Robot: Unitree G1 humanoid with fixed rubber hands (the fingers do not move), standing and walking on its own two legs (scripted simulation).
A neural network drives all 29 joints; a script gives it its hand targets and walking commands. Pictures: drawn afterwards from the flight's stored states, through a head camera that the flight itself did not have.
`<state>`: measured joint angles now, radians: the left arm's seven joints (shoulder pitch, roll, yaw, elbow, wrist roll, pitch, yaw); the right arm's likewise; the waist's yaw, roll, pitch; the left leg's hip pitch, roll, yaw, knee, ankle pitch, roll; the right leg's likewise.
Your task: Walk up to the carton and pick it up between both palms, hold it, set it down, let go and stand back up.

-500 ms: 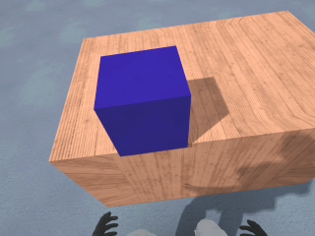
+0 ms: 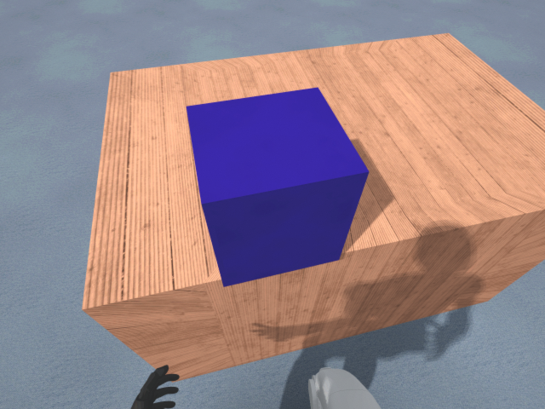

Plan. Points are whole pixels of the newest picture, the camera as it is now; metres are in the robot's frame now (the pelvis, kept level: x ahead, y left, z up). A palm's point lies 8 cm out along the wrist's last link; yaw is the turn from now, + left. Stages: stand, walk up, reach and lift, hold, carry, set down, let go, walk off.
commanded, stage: walk up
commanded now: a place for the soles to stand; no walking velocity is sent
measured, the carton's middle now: (269, 190) +0.44 +0.01 +0.04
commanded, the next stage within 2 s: none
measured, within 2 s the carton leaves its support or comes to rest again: neither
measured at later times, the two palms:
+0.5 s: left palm (162, 383) +0.18 +0.20 -0.14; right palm out of the picture +0.12 -0.22 -0.11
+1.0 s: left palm out of the picture +0.09 +0.14 -0.13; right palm (432, 361) +0.18 -0.25 -0.11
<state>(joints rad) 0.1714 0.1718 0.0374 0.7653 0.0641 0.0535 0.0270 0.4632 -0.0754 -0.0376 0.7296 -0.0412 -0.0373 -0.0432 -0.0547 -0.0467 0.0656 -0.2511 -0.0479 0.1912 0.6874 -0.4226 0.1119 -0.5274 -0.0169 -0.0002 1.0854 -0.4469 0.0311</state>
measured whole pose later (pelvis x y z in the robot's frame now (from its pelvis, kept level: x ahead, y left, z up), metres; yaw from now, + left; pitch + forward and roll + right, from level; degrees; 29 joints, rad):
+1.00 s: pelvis +0.02 -0.07 +0.00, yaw +15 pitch -2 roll +0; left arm 0.14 0.10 -0.01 0.74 0.02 0.04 0.01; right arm 0.20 -0.12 -0.04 0.71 -0.03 0.01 -0.03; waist 0.02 -0.04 0.14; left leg -0.37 -0.03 -0.01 0.77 -0.35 0.02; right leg -0.39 -0.07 -0.19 0.77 -0.35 -0.05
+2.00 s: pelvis -0.02 -0.15 -0.01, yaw +22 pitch -2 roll -1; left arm 0.13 0.19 0.05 0.68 0.03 0.06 0.01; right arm 0.15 -0.15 -0.04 0.73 -0.03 0.05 -0.07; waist 0.01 -0.01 0.14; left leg -0.55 0.00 -0.06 1.16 -0.61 -0.04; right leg -0.43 -0.03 -0.35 0.74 -0.28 -0.17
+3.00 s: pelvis -0.08 -0.11 -0.02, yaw +12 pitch -4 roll +1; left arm 0.32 0.20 0.08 0.71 0.06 0.05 0.02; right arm 0.29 -0.10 -0.03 0.72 -0.03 0.02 -0.03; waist 0.01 -0.03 0.03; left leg -0.37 0.04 0.13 0.85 -0.41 0.02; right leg -0.57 0.03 0.12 1.16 -0.50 0.06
